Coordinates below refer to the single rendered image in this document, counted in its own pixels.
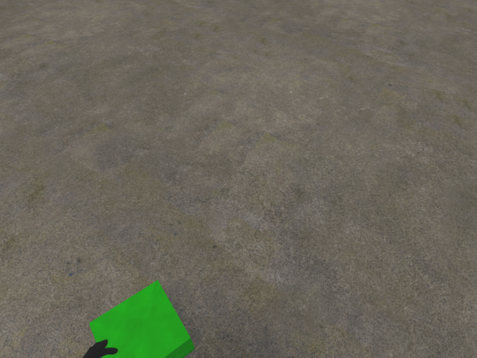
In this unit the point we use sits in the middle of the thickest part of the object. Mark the robot left hand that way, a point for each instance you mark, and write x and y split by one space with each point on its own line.
98 350

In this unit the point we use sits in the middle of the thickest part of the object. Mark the carton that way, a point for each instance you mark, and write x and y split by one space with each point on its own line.
144 326

